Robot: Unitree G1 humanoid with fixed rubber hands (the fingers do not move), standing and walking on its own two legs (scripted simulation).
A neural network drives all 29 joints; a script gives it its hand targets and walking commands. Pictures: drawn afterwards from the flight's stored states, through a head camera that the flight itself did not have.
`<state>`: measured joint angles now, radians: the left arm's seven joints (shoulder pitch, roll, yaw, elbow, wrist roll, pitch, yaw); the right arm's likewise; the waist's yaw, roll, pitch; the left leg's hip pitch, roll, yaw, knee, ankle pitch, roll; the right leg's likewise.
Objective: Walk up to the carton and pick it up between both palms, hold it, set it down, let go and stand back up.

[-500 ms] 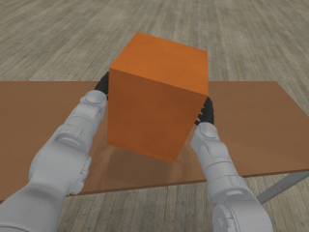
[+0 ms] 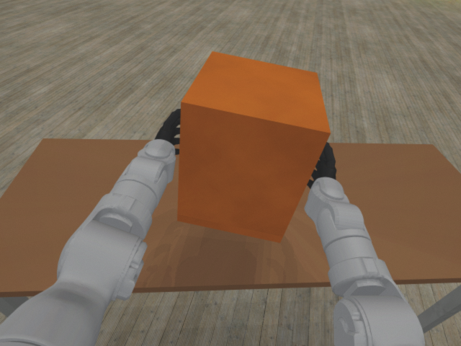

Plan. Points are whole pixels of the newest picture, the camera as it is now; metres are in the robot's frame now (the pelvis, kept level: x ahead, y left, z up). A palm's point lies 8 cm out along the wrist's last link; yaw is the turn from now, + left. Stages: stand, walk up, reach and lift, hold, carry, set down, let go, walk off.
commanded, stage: reach and lift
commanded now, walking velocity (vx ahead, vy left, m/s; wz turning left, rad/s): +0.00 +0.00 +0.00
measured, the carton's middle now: (246, 147) +0.45 -0.01 +0.15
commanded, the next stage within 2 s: hold in 1.20 s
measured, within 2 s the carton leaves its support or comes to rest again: neither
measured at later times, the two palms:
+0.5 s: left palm (159, 143) +0.40 +0.14 +0.19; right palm (333, 172) +0.37 -0.15 +0.17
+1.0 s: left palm (154, 145) +0.40 +0.15 +0.19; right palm (329, 165) +0.38 -0.14 +0.18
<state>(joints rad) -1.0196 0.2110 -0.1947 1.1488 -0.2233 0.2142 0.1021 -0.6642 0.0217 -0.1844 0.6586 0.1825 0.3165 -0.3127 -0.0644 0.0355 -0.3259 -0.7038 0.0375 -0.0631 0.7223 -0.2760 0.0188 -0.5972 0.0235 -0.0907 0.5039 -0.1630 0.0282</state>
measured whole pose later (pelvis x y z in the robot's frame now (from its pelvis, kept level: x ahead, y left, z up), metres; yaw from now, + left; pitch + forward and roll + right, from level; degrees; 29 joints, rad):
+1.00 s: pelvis +0.00 -0.01 +0.01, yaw +1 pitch +8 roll -4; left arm -0.82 0.13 0.06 0.75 -0.01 0.48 0.13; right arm -0.69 -0.02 -0.15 0.65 0.17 0.42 -0.25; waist -0.04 0.02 -0.28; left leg -0.51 0.03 -0.06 0.59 -0.22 0.01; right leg -0.41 0.02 -0.09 0.39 -0.12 0.01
